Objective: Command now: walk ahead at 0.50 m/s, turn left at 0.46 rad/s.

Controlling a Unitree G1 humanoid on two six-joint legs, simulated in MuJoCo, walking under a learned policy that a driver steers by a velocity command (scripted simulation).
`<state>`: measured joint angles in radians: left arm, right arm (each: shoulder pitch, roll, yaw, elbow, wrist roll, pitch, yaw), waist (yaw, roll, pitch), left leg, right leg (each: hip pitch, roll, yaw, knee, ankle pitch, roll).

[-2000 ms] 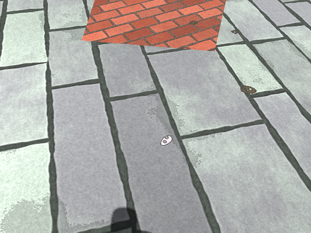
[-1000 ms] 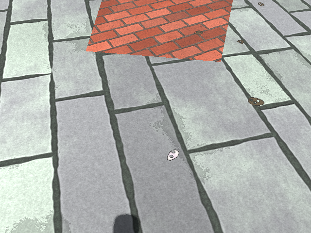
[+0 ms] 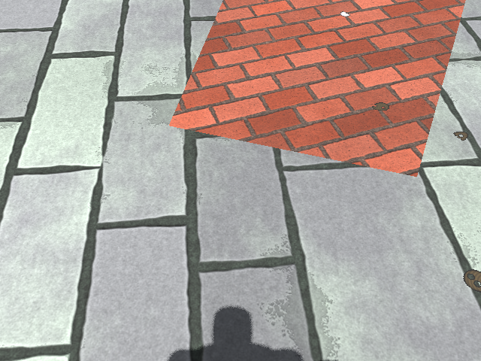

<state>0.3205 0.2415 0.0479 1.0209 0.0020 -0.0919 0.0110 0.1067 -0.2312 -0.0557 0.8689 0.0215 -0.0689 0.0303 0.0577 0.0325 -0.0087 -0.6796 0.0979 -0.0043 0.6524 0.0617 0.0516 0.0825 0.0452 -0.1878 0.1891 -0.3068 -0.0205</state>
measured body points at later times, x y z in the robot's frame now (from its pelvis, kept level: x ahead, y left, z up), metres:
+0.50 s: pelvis +0.30 +0.05 +0.01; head +0.33 +0.07 +0.45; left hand +0.45 +0.34 -0.08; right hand +0.42 -0.22 -0.10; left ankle +0.20 +0.12 -0.74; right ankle +0.51 -0.06 -0.70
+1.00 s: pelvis +0.55 +0.12 +0.00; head +0.58 +0.13 +0.45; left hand +0.39 +0.36 -0.12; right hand +0.86 +0.04 -0.07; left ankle +0.61 +0.33 -0.70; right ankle +0.51 -0.04 -0.74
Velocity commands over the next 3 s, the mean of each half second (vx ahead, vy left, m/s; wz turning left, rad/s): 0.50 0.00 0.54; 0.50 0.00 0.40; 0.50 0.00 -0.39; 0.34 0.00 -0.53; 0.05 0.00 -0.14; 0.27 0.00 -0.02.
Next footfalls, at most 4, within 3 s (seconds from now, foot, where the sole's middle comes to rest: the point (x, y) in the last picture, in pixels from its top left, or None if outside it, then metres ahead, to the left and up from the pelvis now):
0.10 left None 0.24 0.12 -0.77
0.58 right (270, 343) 0.55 -0.02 -0.77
1.08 left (147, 301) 0.65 0.34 -0.77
1.58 right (219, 210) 1.00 0.16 -0.77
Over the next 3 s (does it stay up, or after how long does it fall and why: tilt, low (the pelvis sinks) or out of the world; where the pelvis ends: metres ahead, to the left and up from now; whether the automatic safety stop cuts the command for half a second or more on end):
stays up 1.23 0.23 0.01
